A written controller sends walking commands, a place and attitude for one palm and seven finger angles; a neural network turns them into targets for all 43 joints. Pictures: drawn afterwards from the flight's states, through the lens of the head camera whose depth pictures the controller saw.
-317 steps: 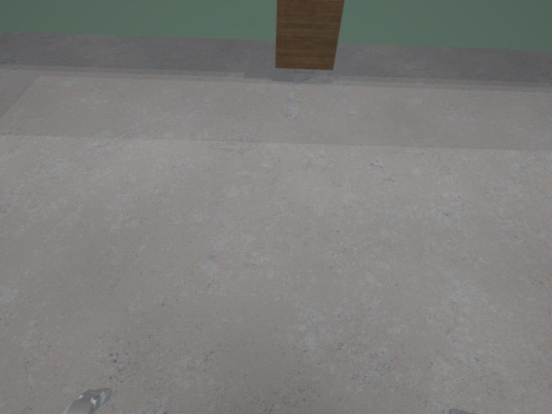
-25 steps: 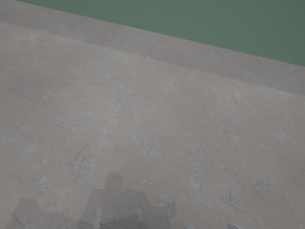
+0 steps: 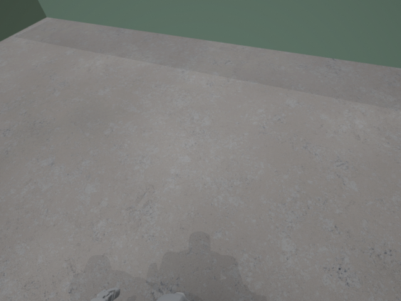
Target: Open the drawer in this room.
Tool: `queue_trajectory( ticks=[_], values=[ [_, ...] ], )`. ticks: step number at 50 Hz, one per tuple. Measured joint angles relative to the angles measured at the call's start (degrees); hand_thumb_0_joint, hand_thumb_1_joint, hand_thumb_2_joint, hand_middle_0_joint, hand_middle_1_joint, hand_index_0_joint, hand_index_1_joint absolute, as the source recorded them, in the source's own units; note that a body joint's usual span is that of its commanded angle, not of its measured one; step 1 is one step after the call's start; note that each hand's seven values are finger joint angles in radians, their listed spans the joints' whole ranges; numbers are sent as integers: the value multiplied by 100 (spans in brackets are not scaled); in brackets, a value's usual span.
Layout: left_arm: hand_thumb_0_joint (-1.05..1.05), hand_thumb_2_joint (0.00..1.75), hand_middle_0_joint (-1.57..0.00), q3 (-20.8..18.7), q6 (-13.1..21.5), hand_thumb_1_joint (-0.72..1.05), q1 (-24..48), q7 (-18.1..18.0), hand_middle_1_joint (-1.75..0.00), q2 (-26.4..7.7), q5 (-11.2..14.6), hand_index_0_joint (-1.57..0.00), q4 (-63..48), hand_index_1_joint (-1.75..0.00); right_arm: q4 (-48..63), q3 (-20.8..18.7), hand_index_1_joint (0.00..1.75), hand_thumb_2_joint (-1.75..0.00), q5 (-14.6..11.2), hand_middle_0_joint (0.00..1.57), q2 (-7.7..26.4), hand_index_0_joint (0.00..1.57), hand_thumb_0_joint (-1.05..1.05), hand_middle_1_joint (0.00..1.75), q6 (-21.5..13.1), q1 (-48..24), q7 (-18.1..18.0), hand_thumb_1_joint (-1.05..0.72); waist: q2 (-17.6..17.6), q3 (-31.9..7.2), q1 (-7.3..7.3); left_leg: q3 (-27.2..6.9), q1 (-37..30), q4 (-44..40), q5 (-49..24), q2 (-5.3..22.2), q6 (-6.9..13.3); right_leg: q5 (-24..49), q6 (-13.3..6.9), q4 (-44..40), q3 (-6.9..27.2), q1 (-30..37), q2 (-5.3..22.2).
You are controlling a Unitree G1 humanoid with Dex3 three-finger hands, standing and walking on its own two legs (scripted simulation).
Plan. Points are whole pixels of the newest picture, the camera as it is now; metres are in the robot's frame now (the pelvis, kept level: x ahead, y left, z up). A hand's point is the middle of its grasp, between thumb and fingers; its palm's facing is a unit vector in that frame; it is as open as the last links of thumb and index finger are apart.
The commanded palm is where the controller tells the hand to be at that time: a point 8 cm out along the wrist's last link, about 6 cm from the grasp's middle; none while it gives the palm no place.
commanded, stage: turn or walk to find it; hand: left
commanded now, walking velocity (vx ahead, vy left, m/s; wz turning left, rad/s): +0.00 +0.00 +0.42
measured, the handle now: out of the picture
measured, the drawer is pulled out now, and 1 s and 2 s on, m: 0.00 0.00 0.00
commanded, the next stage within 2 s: none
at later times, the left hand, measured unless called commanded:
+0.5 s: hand out of the picture -0.07 +0.26 -0.19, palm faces +0.29 -0.93 -0.23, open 7.4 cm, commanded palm none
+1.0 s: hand out of the picture -0.01 +0.26 -0.15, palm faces +0.39 -0.89 -0.25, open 7.4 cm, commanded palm none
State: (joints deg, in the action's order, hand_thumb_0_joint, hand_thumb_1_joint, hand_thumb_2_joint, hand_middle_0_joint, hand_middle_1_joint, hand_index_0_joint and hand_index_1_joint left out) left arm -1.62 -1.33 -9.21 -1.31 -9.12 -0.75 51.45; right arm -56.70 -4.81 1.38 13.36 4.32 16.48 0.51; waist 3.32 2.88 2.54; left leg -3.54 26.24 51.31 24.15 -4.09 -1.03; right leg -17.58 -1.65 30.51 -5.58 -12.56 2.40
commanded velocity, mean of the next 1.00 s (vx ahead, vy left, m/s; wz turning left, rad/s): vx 0.00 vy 0.00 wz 0.42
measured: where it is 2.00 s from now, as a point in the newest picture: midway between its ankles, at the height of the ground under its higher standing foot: outside the picture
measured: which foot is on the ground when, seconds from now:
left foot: up 0.00-0.38, down 0.40-1.00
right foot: down 0.00-0.40, up 0.42-1.00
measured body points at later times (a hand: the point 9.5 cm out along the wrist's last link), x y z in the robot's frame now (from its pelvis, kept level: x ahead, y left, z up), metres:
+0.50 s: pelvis -0.03 +0.05 -0.01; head -0.01 +0.09 +0.44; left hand -0.08 +0.31 -0.17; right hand +0.14 -0.17 -0.13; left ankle -0.05 +0.14 -0.74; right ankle -0.03 -0.09 -0.69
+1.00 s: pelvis -0.06 +0.03 +0.00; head -0.02 +0.03 +0.45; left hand -0.03 +0.30 -0.13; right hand +0.05 -0.20 -0.16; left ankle -0.05 +0.14 -0.74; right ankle -0.03 -0.09 -0.73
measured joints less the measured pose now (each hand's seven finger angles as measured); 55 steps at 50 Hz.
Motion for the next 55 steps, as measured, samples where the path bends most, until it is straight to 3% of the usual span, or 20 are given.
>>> queue_trajectory(
  ticks=[4, 8, 13, 17, 20, 22, 24, 27, 31, 37, 43, 47, 50, 51, 53, 55],
  values=[
    [0, 89, -20, 27, 27, 90, -172, -4, -30, 58, 15, -21, 93, -30, -61, -52, 29, -90, 10, 20, 85, 20, 1, 30, 12, 14, 44, -91, -28, -6, 11, 109, 302, 1356, -354, 273, -185, 127, -8, -278, -223, 226, 94],
    [0, 89, -20, 3, 72, 91, -295, -27, -30, 63, 5, -21, 160, -30, -117, -55, 29, -90, 9, 20, 120, 20, 0, 30, 40, -27, 41, -91, -77, 13, -30, 124, 228, 1508, -459, 538, -327, 127, 0, -314, -475, 297, 184],
    [0, 89, -20, -33, 64, 91, -422, -7, -30, -44, -56, -21, 240, -30, -128, -5, 29, -90, -8, 20, 106, 20, 0, 30, 69, -267, 30, -91, -216, 91, -177, 329, -185, 614, -74, 694, -360, 63, 73, -167, -716, 229, 373],
    [0, 89, -20, -82, 29, 91, -505, 17, -30, -195, -89, -21, 320, -30, -16, 68, 29, -90, -53, 20, 55, 20, 1, 30, -5, -580, 26, -91, -368, 193, -334, 600, -637, -495, 119, 664, -279, -29, 204, 103, -874, 78, 555],
    [0, 89, -20, -132, -24, 90, -598, 30, -30, -342, -55, -21, 397, -30, 140, 120, 29, -90, -67, 20, 31, 20, 1, 30, -137, -769, 35, -91, -456, 202, -382, 773, -1100, -1652, -592, 595, -160, -201, 368, 509, -1007, -102, 696],
    [0, 89, -20, -181, -138, 90, -600, 22, -30, -491, -14, -21, 463, -30, 205, 151, 29, -90, -51, 20, -74, 20, 0, 30, -238, -913, 29, -91, -677, 257, -444, 833, -1054, -1574, -620, 440, 153, -710, 484, 1226, -646, -416, 768],
    [0, 90, -20, -200, -264, 91, -604, 0, -30, -567, -15, -20, 528, -30, 274, 206, 29, -90, -34, 20, -146, 20, 0, 30, -299, -975, 10, -91, -707, 232, -480, 825, -1083, -1601, -536, 430, 364, -1226, 529, 2146, -256, -779, 585],
    [0, 90, -20, -222, -324, 91, -525, 37, -30, -591, -23, -20, 580, -30, 345, 260, 29, -90, -19, 20, -203, 20, 0, 30, -325, -971, -58, -91, -624, 163, -436, 702, -1206, -1966, -730, 410, 441, -967, 582, 3015, 34, -1149, 416],
    [1, 90, -20, -216, -255, 91, -344, 75, -30, -574, -19, -20, 486, -30, 350, 308, 29, -90, -41, 20, -244, 21, 0, 30, -358, -886, -89, -90, -545, 131, -399, 535, -1345, -2454, -1069, 302, 518, -505, 679, 3294, 276, -1351, 364],
    [0, 90, -20, -205, -233, 91, -68, 55, -30, -504, -14, -20, 323, -30, 286, 293, 29, -90, -31, 20, -309, 21, 0, 30, -331, -613, -75, -90, -472, 67, -268, 306, -1335, -2716, -1316, 136, 570, -414, 762, 2904, 443, -1263, 300],
    [0, 90, -20, -174, -236, 91, 222, 34, -30, -377, 6, -20, 185, -30, 178, 228, 30, -90, 11, 20, -293, 21, 0, 30, -267, -293, -72, -90, -350, 67, -49, 62, -1155, -2705, -1451, 4, 531, -689, 702, 2197, 484, -1000, 121],
    [0, 90, -20, -126, -192, 91, 358, 25, -30, -258, 39, -20, 79, -30, 95, 171, 29, -90, 33, 20, -218, 21, 0, 30, -198, -115, -68, -90, -218, 70, 71, -115, -974, -2627, -1521, -59, 438, -707, 593, 1406, 485, -678, -47],
    [0, 90, -20, -81, -115, 90, 364, 20, -30, -186, 66, -20, 4, -30, 45, 121, 29, -90, 16, 20, -163, 21, 0, 30, -156, 12, -56, -90, -155, 24, 103, -250, -786, -2478, -1534, -148, 323, -223, 505, 336, 455, -209, -143],
    [0, 90, -20, -70, -71, 90, 336, 15, -30, -168, 63, -20, -16, -30, 31, 104, 29, -90, -3, 20, -144, 21, 0, 30, -143, 53, -46, -90, -144, -4, 82, -279, -694, -2352, -1499, -184, 272, -56, 348, -72, 427, -33, -147],
    [0, 90, -20, -32, -26, 90, 264, -5, -30, -80, 21, -20, -3, -30, -23, 49, 29, -90, -26, 20, -77, 21, 0, 30, -86, 49, -40, -90, -15, 23, 60, -274, -428, -1610, -646, -158, 130, -5, 65, -97, 309, 10, -185],
    [0, 90, -20, -5, -39, 90, 130, -22, -30, -26, 14, -20, 10, -30, -35, 4, 29, -90, 0, 20, -28, 20, 1, 30, -17, 69, -20, -90, -14, -13, 56, -128, -65, -431, -99, -155, 28, -2, -6, -151, 191, 96, -93]
  ],
)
